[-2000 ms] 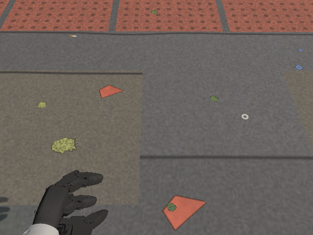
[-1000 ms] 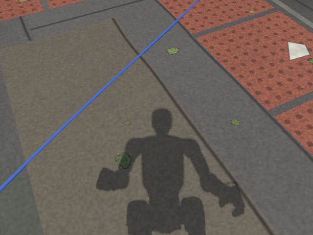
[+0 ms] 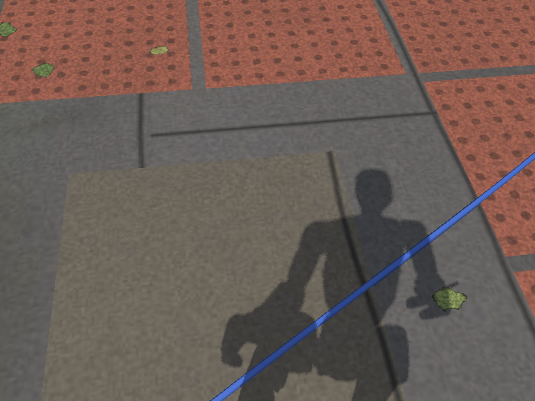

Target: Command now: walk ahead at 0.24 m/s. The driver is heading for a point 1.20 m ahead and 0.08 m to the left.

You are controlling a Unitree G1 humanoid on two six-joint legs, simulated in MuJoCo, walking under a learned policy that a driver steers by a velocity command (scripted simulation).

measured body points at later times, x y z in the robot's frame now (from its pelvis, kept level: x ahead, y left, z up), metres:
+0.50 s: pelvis +0.15 +0.04 -0.01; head +0.16 +0.04 +0.44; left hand +0.22 +0.31 -0.15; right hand +0.27 -0.21 -0.14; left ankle +0.22 +0.14 -0.74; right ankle +0.13 -0.10 -0.74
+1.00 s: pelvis +0.18 +0.02 -0.01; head +0.19 +0.02 +0.44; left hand +0.21 +0.27 -0.16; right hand +0.28 -0.23 -0.15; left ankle +0.22 +0.14 -0.74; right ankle +0.13 -0.10 -0.74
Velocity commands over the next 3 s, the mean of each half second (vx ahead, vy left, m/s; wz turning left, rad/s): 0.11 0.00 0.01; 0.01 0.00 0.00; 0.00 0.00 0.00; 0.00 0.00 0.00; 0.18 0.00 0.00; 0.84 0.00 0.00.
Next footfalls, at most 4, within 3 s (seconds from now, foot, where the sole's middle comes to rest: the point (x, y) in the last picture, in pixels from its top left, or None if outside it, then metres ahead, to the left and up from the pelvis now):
0.16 left None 0.26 0.14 -0.78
0.44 right None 0.17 -0.10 -0.78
2.56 left None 0.34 0.18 -0.78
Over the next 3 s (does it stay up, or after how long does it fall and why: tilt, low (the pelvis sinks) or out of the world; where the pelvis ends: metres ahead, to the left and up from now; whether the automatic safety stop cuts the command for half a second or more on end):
stays up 0.55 0.08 -0.03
